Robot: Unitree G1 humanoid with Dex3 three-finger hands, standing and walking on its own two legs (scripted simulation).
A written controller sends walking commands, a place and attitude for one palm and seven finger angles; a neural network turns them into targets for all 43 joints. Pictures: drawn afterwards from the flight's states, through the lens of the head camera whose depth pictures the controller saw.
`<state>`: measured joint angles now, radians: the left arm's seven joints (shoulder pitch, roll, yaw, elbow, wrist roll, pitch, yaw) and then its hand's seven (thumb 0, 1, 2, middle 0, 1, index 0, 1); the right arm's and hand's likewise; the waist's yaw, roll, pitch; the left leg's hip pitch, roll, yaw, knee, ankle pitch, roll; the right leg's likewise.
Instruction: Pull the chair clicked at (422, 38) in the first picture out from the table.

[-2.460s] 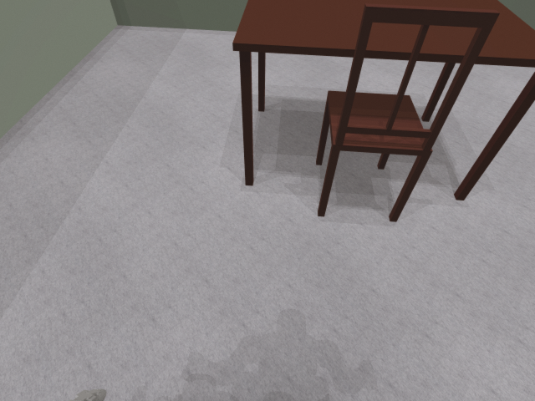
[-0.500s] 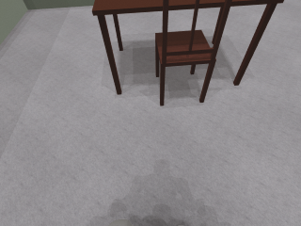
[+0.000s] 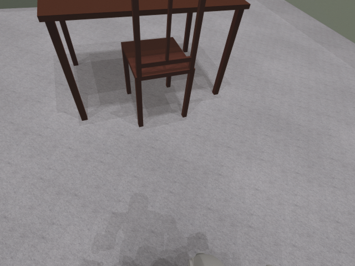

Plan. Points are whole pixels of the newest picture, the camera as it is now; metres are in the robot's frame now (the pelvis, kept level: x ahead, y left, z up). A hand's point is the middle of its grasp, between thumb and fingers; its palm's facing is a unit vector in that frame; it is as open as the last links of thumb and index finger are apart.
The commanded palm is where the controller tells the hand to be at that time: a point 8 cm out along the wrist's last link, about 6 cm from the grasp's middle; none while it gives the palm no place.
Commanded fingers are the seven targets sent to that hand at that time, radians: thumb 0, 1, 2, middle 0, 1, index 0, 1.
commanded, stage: walk to a spot facing it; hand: left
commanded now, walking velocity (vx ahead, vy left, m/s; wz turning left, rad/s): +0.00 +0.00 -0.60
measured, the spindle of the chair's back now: (168, 28) +1.19 +0.15 -0.06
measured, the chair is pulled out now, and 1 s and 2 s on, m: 0.00 0.00 0.00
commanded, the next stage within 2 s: turn to face it in 1.72 s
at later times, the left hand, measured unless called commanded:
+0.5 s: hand (139, 244) +0.19 +0.11 -0.16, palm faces -0.33 -0.92 -0.20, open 7.4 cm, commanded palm none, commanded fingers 0.00 0.90 0.90 -0.20 -0.30 -0.20 -0.30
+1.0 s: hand (171, 167) +0.44 +0.05 -0.17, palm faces -0.51 -0.85 -0.15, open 7.4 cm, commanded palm none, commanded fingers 0.00 0.90 0.90 -0.20 -0.30 -0.20 -0.30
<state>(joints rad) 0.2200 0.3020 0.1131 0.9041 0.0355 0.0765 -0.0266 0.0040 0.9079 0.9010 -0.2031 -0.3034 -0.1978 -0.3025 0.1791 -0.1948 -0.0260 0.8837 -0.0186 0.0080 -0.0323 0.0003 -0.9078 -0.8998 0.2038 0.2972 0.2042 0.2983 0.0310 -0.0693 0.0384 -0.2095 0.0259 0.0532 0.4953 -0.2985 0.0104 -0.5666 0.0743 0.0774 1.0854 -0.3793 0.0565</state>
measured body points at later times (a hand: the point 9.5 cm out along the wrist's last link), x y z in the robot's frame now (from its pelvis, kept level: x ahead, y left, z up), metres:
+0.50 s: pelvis +0.07 -0.05 +0.00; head +0.09 -0.06 +0.45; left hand +0.21 +0.15 -0.14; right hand +0.00 -0.32 -0.14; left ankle +0.13 +0.07 -0.68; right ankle -0.01 -0.16 -0.74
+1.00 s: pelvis +0.28 -0.08 +0.01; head +0.31 -0.06 +0.46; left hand +0.47 +0.09 -0.15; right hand +0.13 -0.25 -0.13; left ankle +0.28 +0.02 -0.74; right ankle +0.25 -0.23 -0.65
